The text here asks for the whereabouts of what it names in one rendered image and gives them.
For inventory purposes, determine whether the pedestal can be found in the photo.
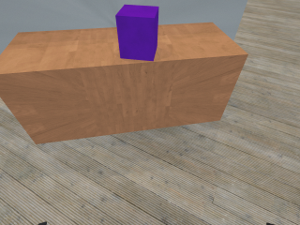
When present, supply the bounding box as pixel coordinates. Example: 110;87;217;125
0;22;248;144

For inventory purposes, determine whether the carton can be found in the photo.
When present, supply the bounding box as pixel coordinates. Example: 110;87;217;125
115;5;159;61

